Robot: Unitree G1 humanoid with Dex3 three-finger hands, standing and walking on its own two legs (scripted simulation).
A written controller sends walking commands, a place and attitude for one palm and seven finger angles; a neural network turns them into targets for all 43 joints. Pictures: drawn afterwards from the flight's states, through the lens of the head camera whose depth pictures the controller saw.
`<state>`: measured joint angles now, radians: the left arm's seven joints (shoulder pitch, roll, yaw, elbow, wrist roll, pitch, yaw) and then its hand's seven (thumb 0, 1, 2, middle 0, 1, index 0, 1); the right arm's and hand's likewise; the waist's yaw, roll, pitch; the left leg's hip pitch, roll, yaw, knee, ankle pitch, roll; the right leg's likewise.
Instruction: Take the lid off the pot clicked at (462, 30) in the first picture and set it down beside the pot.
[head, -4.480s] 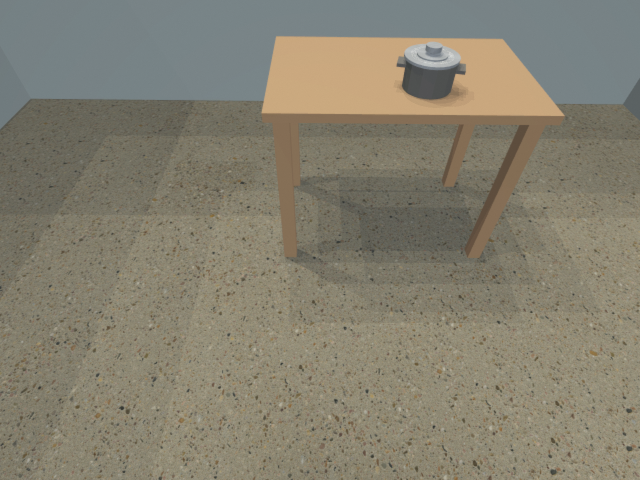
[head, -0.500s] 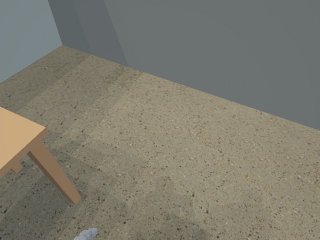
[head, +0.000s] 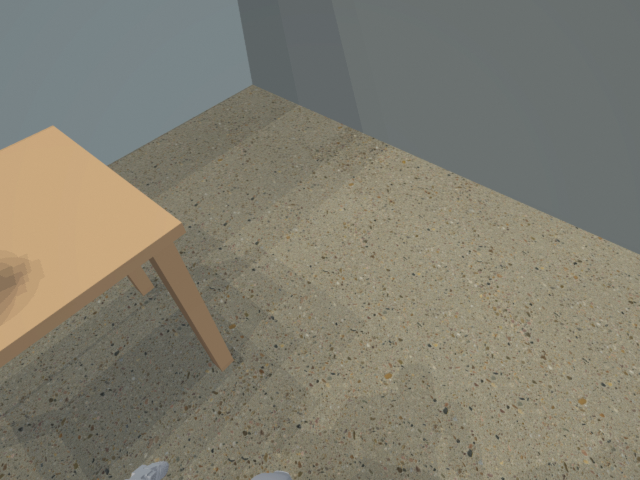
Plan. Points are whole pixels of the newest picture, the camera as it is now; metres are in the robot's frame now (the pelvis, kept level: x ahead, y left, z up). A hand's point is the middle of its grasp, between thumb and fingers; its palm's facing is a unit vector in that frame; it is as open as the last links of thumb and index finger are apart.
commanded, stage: turn to face it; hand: left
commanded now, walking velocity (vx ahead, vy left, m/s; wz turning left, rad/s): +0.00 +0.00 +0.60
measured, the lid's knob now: out of the picture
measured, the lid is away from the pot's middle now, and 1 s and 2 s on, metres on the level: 0.00 0.00 0.00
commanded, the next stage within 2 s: take the last steps up to it in 1.18 s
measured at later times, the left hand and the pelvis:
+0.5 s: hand out of the picture -0.09 +0.25 -0.18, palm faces +0.38 -0.89 -0.26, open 7.4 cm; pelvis -0.03 +0.03 +0.00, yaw +19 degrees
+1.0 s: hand out of the picture -0.02 +0.22 -0.13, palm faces +0.54 -0.79 -0.29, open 7.3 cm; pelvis -0.02 -0.01 +0.01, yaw +35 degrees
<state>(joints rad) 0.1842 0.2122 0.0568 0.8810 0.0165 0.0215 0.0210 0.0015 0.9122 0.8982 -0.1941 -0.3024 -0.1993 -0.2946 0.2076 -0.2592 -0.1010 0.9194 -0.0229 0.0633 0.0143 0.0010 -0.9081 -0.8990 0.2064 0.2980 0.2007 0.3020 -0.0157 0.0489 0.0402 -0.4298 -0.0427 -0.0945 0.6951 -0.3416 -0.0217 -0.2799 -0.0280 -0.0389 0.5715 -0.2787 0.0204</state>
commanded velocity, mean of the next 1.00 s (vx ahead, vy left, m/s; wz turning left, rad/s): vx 0.00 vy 0.00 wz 0.56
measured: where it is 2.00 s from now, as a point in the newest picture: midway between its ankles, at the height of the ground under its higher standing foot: outside the picture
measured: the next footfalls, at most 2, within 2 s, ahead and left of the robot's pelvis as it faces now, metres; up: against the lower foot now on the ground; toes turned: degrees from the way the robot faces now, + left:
left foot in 0.40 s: -0.02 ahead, +0.14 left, +0.00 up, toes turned +23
right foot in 0.92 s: +0.08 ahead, -0.07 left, +0.00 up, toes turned +32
